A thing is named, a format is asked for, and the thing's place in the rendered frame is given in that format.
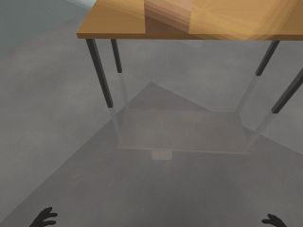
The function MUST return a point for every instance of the table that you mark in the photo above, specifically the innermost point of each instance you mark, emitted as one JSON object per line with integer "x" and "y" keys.
{"x": 226, "y": 20}

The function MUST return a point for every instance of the carton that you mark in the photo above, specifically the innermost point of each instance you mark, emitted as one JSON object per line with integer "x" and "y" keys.
{"x": 167, "y": 17}

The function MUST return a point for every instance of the robot right hand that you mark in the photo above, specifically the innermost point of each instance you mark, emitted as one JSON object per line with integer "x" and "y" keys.
{"x": 274, "y": 220}

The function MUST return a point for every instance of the robot left hand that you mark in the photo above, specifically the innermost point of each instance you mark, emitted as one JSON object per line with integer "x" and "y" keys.
{"x": 39, "y": 221}

